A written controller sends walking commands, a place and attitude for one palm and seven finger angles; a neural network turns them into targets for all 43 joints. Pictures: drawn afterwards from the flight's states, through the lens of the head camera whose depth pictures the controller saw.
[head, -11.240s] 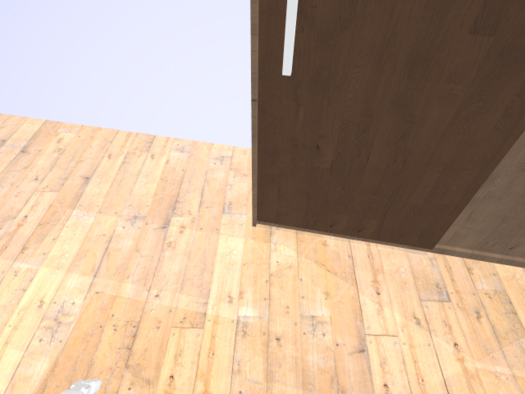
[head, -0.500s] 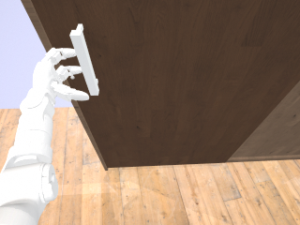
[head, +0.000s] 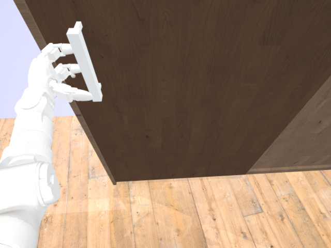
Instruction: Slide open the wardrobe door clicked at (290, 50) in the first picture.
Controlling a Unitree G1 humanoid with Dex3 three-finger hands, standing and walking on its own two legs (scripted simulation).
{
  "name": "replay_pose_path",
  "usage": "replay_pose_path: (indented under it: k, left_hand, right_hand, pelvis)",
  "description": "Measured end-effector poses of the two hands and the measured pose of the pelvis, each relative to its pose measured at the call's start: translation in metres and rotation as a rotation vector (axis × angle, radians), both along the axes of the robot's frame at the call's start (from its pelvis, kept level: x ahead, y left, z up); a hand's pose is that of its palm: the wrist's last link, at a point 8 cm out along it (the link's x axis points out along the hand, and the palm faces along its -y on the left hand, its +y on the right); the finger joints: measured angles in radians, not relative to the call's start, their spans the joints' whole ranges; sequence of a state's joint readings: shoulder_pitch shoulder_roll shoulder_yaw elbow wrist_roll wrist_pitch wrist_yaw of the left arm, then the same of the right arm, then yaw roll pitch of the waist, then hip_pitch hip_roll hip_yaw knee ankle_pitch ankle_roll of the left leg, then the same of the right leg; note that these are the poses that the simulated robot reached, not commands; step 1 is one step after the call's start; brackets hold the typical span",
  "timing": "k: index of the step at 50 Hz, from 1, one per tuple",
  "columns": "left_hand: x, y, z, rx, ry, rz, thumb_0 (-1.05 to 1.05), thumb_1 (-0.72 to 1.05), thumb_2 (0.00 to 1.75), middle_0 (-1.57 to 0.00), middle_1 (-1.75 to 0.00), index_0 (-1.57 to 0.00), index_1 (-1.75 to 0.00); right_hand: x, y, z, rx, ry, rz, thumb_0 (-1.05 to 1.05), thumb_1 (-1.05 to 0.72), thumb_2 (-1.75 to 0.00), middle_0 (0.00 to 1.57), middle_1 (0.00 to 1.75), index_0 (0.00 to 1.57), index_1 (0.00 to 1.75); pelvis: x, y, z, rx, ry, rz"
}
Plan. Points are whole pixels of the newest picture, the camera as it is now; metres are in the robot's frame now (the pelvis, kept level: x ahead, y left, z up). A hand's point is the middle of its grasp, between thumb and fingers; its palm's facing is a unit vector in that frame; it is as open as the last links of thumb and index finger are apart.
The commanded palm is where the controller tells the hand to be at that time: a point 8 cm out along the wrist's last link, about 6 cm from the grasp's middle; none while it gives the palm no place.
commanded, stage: slide the fingers in behind the handle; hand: left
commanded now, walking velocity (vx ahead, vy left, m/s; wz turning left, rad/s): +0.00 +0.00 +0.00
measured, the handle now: (89, 65) +0.52 +0.19 +0.15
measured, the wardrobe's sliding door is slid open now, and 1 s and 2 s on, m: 0.00 0.00 0.00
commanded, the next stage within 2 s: grip the handle and tug to test in 1.92 s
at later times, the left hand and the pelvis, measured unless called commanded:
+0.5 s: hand (72, 77) +0.47 +0.21 +0.16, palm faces +0.03 -1.00 +0.01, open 13.8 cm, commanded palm +0.44 +0.25 +0.15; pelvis -0.01 +0.01 +0.00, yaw -1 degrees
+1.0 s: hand (87, 77) +0.47 +0.18 +0.16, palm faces +0.04 -1.00 +0.01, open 14.0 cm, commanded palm +0.44 +0.22 +0.15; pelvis +0.01 +0.01 +0.00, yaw +0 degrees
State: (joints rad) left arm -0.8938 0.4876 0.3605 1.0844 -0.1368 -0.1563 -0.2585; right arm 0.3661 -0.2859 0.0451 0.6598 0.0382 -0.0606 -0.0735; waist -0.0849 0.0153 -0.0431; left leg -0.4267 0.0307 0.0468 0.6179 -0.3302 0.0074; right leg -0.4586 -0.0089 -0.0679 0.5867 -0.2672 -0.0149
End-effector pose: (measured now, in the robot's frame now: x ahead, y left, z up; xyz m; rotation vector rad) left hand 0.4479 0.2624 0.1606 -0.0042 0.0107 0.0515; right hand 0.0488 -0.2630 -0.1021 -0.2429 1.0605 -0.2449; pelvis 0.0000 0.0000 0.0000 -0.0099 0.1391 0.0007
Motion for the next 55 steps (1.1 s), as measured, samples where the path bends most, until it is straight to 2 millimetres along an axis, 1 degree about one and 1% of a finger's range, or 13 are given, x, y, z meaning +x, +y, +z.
replay_pose_path:
  k: [5, 10, 14, 18, 26, 34, 42, 49, 55]
  left_hand:
    - [0.002, 0.003, 0.0, 0.005, -0.005, -0.008, -0.02, -0.5, 0.3, -0.33, -1.22, -0.34, -1.22]
    - [0.004, 0.004, -0.001, 0.001, -0.006, -0.015, -0.02, -0.5, 0.3, -0.35, -1.24, -0.36, -1.23]
    - [0.004, 0.005, -0.001, 0.002, -0.009, -0.015, -0.02, -0.5, 0.3, -0.35, -1.24, -0.36, -1.23]
    - [0.003, 0.004, -0.002, -0.008, -0.016, -0.015, -0.02, -0.5, 0.3, -0.34, -1.23, -0.35, -1.22]
    - [0.0, 0.003, -0.004, -0.008, -0.022, -0.016, -0.02, -0.5, 0.3, -0.32, -1.22, -0.32, -1.21]
    - [-0.001, -0.006, -0.007, -0.01, -0.017, -0.016, -0.02, -0.5, 0.3, -0.31, -1.21, -0.31, -1.2]
    - [-0.002, -0.016, -0.004, 0.004, -0.025, -0.012, -0.02, -0.5, 0.3, -0.3, -1.21, -0.3, -1.2]
    - [-0.002, -0.031, -0.003, -0.01, -0.021, -0.015, -0.02, -0.5, 0.3, -0.3, -1.21, -0.3, -1.2]
    - [-0.002, -0.038, -0.003, 0.003, -0.02, -0.002, -0.02, -0.5, 0.3, -0.3, -1.2, -0.3, -1.2]
  right_hand:
    - [-0.017, -0.005, 0.0, -0.016, 0.037, -0.022, 0.0, -0.9, -0.9, 0.2, 0.3, 0.21, 0.3]
    - [-0.03, -0.006, 0.0, -0.024, 0.062, -0.035, 0.0, -0.9, -0.9, 0.2, 0.3, 0.21, 0.3]
    - [-0.036, -0.003, 0.0, -0.02, 0.069, -0.037, 0.0, -0.9, -0.9, 0.2, 0.3, 0.21, 0.3]
    - [-0.036, 0.002, -0.001, -0.011, 0.063, -0.038, 0.0, -0.9, -0.9, 0.2, 0.3, 0.21, 0.3]
    - [-0.023, 0.012, 0.0, 0.005, 0.025, -0.03, 0.0, -0.9, -0.9, 0.2, 0.3, 0.21, 0.3]
    - [0.0, 0.019, 0.0, 0.015, -0.02, 0.002, 0.0, -0.9, -0.9, 0.2, 0.3, 0.21, 0.3]
    - [0.018, 0.022, 0.0, 0.034, -0.053, 0.022, 0.0, -0.9, -0.9, 0.2, 0.3, 0.21, 0.3]
    - [0.025, 0.022, 0.0, 0.045, -0.058, 0.031, 0.0, -0.9, -0.9, 0.2, 0.3, 0.21, 0.3]
    - [0.024, 0.017, 0.0, 0.047, -0.064, 0.021, 0.0, -0.9, -0.9, 0.2, 0.3, 0.21, 0.3]
  pelvis:
    - [-0.002, 0.0, -0.001, -0.001, 0.01, -0.002]
    - [-0.005, 0.001, -0.002, -0.004, 0.016, -0.002]
    - [-0.007, 0.003, -0.002, -0.004, 0.021, -0.004]
    - [-0.007, 0.005, -0.002, -0.005, 0.022, -0.008]
    - [-0.005, 0.01, -0.002, -0.006, 0.017, -0.014]
    - [-0.001, 0.013, -0.001, -0.008, 0.007, -0.007]
    - [0.004, 0.014, 0.0, -0.007, 0.0, -0.005]
    - [0.006, 0.01, 0.001, -0.004, -0.01, -0.004]
    - [0.005, 0.006, 0.001, 0.0, -0.015, -0.008]
